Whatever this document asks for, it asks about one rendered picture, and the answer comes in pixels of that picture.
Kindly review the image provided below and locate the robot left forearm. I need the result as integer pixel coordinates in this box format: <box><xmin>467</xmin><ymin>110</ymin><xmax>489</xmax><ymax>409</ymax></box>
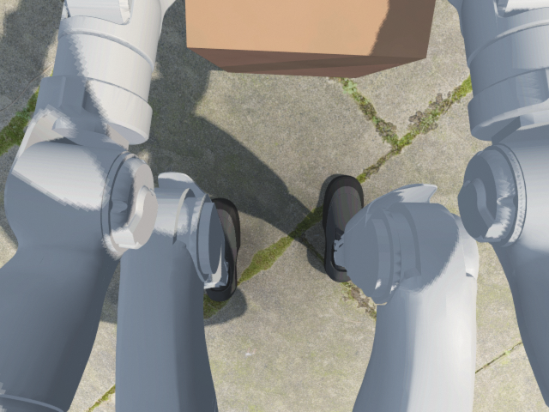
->
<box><xmin>4</xmin><ymin>0</ymin><xmax>176</xmax><ymax>229</ymax></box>

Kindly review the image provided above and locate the robot right forearm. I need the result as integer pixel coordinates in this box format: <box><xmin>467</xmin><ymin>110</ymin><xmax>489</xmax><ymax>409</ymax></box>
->
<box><xmin>448</xmin><ymin>0</ymin><xmax>549</xmax><ymax>144</ymax></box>

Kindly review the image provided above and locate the right robot foot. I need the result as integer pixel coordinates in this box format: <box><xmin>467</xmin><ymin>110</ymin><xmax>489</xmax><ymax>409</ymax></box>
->
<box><xmin>323</xmin><ymin>175</ymin><xmax>364</xmax><ymax>282</ymax></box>

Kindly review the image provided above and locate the left robot upper arm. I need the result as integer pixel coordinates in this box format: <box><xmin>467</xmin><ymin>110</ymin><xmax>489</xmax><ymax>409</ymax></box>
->
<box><xmin>0</xmin><ymin>142</ymin><xmax>158</xmax><ymax>412</ymax></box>

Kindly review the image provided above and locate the carton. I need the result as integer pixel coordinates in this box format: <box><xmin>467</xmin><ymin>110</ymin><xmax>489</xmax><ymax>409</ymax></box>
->
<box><xmin>185</xmin><ymin>0</ymin><xmax>436</xmax><ymax>78</ymax></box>

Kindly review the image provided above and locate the right robot thigh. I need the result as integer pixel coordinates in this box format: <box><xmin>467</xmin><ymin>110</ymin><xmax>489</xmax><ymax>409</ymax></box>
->
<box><xmin>352</xmin><ymin>203</ymin><xmax>478</xmax><ymax>412</ymax></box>

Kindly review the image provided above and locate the right robot upper arm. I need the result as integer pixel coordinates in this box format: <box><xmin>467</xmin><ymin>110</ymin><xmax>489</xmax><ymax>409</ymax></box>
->
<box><xmin>457</xmin><ymin>138</ymin><xmax>549</xmax><ymax>408</ymax></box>

